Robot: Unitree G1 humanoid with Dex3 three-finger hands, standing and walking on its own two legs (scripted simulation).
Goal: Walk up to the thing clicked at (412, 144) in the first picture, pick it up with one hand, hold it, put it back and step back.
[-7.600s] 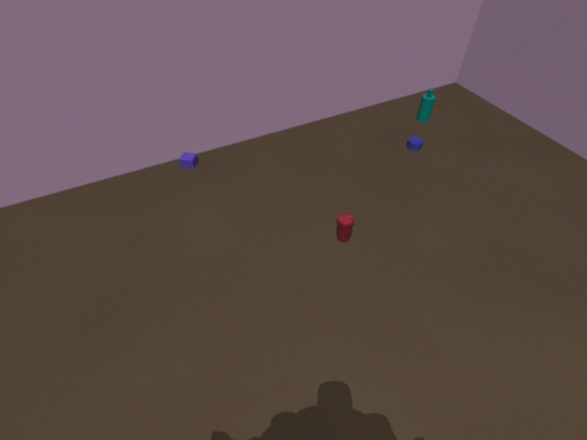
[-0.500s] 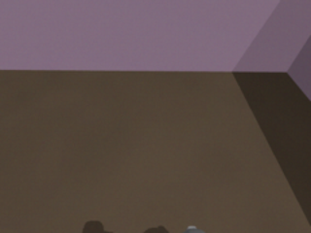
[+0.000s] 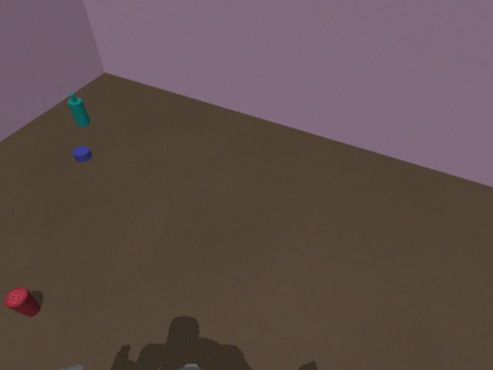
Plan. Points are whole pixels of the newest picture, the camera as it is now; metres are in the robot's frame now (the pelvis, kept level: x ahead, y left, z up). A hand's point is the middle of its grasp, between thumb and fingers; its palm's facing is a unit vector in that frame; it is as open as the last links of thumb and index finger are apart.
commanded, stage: walk up
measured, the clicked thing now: (82, 153) +1.28 +0.96 -0.74
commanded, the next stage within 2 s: none
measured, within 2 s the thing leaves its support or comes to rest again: neither
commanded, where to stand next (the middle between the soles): +0.21 -0.05 m, yaw +32 degrees
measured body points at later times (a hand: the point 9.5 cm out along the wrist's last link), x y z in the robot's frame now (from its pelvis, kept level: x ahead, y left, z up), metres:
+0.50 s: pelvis +0.12 -0.08 -0.03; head +0.16 -0.07 +0.42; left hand +0.12 +0.26 -0.13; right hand +0.28 -0.38 -0.13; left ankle +0.11 +0.11 -0.72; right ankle +0.23 -0.19 -0.73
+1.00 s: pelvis +0.11 -0.08 -0.01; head +0.11 -0.06 +0.44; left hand +0.00 +0.25 -0.13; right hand +0.32 -0.34 -0.11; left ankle +0.08 +0.02 -0.73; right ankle +0.21 -0.19 -0.69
